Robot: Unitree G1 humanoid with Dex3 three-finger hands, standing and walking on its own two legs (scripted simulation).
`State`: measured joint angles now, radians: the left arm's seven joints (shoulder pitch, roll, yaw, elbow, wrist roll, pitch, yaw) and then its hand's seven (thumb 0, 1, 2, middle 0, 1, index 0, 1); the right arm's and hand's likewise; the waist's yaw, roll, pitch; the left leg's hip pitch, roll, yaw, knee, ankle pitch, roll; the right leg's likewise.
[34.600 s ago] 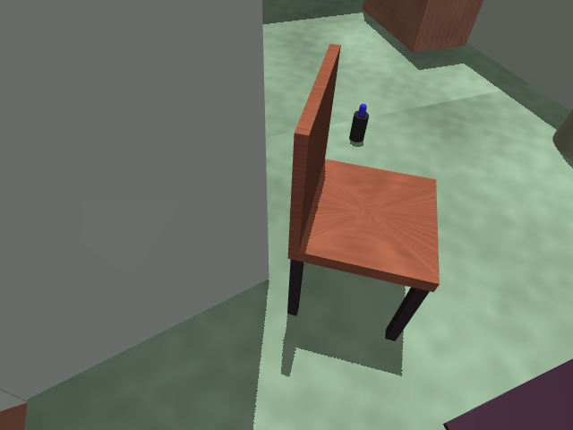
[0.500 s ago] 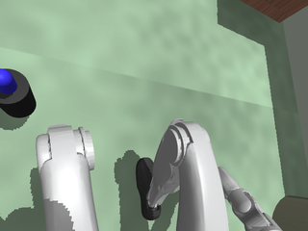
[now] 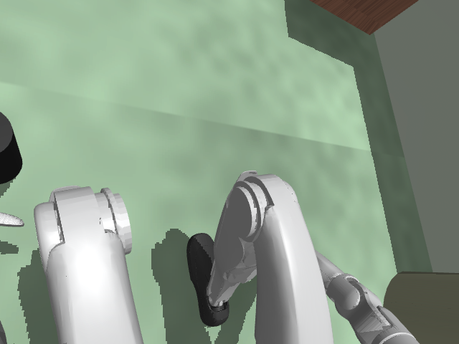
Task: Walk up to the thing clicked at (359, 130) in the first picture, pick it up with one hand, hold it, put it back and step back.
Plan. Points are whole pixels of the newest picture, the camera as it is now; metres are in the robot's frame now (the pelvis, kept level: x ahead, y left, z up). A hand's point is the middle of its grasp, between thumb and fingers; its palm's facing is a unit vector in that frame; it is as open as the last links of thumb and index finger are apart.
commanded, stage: rest palm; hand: left
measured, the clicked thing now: out of the picture +0.42 +0.30 -0.17
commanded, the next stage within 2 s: close in 0.10 s
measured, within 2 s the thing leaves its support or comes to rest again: leaves its support in 1.22 s
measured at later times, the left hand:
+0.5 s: hand out of the picture +0.39 +0.30 -0.16, palm faces +0.36 -0.93 +0.01, open 13.0 cm
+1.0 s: hand out of the picture +0.41 +0.30 -0.16, palm faces +0.39 -0.92 +0.00, open 10.9 cm
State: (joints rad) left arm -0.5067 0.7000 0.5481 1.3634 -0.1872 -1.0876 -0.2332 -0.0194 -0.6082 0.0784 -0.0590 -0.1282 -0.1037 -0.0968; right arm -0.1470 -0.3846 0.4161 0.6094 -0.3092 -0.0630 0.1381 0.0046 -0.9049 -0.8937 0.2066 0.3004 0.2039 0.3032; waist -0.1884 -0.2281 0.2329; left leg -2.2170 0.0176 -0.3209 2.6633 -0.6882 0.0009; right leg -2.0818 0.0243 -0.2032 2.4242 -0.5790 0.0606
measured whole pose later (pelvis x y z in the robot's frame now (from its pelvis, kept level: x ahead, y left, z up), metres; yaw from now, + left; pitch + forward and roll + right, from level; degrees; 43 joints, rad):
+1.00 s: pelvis +0.00 +0.01 +0.00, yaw -2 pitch +12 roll -17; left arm -0.59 0.77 0.47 1.38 -0.12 -1.11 -0.01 -0.04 -0.23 0.70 -0.58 -0.82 -0.61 -0.84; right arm -0.17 -0.37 0.47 0.59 -0.34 0.00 0.16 0.00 -0.88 -0.90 0.21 0.30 0.20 0.30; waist -0.20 -0.26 0.28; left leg -2.21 0.02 -0.36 2.67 -0.71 0.00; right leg -2.06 0.04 -0.23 2.40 -0.59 0.07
